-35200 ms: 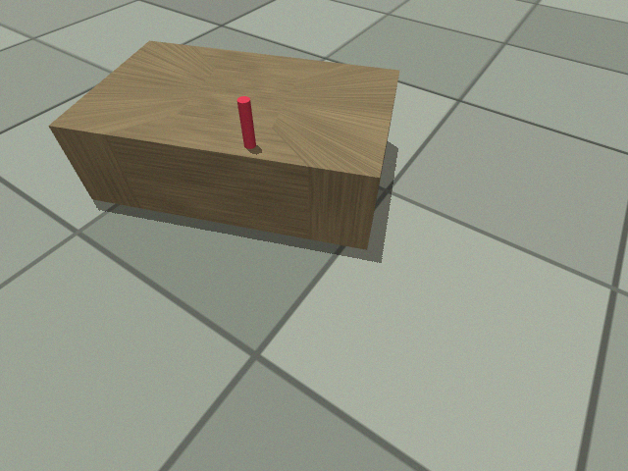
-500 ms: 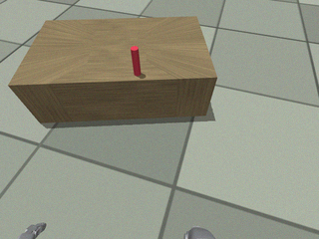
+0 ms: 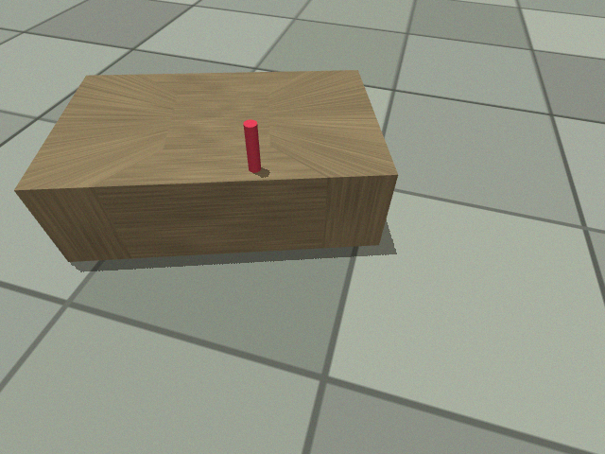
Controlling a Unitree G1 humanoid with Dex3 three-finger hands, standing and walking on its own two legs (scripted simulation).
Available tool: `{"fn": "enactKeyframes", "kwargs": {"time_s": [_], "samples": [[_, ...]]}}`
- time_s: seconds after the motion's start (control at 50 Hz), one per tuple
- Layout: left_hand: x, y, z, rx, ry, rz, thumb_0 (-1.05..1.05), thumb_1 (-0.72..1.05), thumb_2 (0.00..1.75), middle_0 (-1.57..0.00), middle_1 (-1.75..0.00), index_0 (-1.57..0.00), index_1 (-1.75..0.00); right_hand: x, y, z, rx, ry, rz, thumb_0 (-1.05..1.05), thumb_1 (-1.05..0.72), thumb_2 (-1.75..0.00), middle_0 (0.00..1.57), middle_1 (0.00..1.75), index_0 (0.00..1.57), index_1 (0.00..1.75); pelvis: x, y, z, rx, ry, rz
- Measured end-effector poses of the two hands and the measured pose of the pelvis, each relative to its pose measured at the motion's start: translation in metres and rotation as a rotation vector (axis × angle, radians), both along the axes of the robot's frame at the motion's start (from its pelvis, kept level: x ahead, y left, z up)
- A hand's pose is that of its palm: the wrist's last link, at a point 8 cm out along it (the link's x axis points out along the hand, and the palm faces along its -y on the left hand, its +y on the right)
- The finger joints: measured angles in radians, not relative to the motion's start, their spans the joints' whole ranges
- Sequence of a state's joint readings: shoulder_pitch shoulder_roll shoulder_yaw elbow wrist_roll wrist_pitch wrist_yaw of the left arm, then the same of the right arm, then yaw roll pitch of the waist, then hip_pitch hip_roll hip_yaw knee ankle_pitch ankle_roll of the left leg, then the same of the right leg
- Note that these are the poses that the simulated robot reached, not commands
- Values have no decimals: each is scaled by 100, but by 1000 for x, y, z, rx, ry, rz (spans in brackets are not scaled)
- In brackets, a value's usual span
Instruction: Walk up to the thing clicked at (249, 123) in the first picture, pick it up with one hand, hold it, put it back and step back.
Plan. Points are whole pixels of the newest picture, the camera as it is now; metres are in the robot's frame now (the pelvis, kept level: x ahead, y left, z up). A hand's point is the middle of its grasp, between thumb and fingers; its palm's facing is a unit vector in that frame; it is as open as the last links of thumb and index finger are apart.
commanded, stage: step back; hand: left
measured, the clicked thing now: (252, 147) +1.06 +0.20 -0.28
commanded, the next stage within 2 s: stand in 0.42 s
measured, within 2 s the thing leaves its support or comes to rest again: neither
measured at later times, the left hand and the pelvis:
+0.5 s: hand out of the picture +0.14 +0.25 -0.13, palm faces -0.01 -0.94 -0.35, open 7.4 cm; pelvis +0.03 +0.00 +0.01, yaw -1 degrees
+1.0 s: hand out of the picture +0.08 +0.24 -0.14, palm faces -0.02 -0.94 -0.34, open 7.4 cm; pelvis +0.00 -0.01 +0.02, yaw +0 degrees
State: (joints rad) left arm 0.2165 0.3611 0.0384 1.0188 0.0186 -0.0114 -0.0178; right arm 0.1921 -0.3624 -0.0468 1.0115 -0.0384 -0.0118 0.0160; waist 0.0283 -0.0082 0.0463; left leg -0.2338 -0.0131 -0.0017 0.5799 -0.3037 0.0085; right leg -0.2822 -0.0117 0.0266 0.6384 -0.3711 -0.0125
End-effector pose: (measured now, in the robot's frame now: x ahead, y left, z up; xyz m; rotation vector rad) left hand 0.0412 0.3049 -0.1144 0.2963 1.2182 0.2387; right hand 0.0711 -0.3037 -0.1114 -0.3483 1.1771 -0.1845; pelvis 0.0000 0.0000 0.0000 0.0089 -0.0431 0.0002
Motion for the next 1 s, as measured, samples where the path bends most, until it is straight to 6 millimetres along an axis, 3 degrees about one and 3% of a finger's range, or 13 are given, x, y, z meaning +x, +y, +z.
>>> {"fn": "enactKeyframes", "kwargs": {"time_s": [0.3,0.46,0.66,1.0], "samples": [[73,-5,16,25,-85,-54,1,91,89,-20,-30,-20,-30,40,8,0,39,-29,-23,1,-90,-90,21,30,20,30,22,-5,7,-9,7,-8],[92,-9,18,15,-103,-70,1,91,89,-20,-30,-20,-30,50,7,5,37,-45,-34,1,-91,-90,21,30,20,30,25,-3,10,-6,5,-13],[81,-20,16,-21,-56,-68,1,91,89,-20,-30,-20,-30,35,5,13,31,-17,-49,1,-91,-90,21,30,20,30,19,-4,18,-6,-7,-10],[29,-17,16,-6,32,-34,1,91,89,-20,-30,-20,-30,-4,0,6,46,55,-53,1,-91,-90,21,30,20,30,4,-10,20,-4,-1,-7]]}}
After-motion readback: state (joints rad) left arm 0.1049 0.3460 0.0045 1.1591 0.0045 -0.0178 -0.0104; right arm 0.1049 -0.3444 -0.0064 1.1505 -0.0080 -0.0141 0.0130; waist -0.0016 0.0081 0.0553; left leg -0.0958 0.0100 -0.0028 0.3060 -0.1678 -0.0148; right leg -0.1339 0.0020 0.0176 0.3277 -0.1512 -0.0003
